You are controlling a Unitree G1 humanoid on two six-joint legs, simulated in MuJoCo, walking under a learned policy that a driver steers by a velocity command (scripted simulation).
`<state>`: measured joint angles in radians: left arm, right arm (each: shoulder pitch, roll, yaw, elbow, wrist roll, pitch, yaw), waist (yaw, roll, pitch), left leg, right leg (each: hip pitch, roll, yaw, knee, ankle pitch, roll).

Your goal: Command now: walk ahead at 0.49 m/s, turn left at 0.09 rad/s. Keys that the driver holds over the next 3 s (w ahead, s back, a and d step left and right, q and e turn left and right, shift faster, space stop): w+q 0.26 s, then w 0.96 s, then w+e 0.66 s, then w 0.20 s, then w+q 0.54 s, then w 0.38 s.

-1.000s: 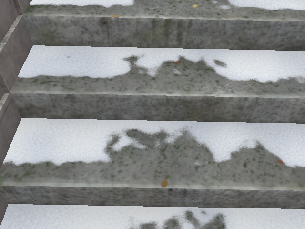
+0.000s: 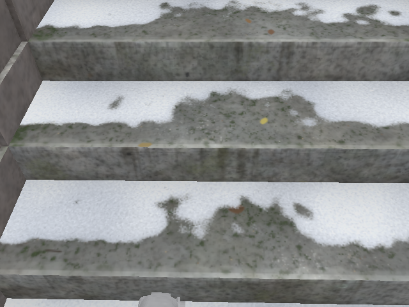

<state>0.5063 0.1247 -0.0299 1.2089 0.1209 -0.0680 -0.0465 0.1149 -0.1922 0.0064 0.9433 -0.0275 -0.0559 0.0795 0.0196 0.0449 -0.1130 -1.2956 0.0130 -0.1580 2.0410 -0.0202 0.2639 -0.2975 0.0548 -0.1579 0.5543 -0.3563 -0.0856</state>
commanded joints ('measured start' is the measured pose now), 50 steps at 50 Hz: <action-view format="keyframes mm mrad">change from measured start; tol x64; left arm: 1 69 4 -23 -9 35 -22 -3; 50 -330 -44 9 -156 -15 -6 -4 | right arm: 1 -147 29 42 -108 9 2 -17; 50 93 50 6 -17 8 1 -7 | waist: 1 3 -91 107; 50 -102 -16 38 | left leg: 1 -315 10 24 95 -56 53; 12 519 -116 381 -983 -360 -64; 15 1466 81 -375 -1386 -260 113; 33 813 194 24 -1945 177 20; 38 1197 189 140 -1564 1309 -32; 41 474 -94 -11 -719 -10 -112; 50 154 8 19 -100 4 7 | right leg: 1 204 -276 278 -286 171 -112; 12 414 -376 -33 -178 1718 -132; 16 -557 -32 301 994 364 -33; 27 -1017 -110 199 1628 228 -171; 40 316 -136 505 231 -79 -224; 50 -184 -200 233 -235 128 -104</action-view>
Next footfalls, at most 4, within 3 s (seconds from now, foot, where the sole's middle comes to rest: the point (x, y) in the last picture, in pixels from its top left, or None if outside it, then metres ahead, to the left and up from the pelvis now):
0.24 left None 0.31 0.13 -0.61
0.74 right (234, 231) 0.64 -0.03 -0.46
1.34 left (145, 121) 0.93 0.24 -0.31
1.92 right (233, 25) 1.24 -0.03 -0.16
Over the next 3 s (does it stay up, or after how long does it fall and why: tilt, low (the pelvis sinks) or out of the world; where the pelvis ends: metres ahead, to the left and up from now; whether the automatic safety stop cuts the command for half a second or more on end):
stays up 1.73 0.05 0.78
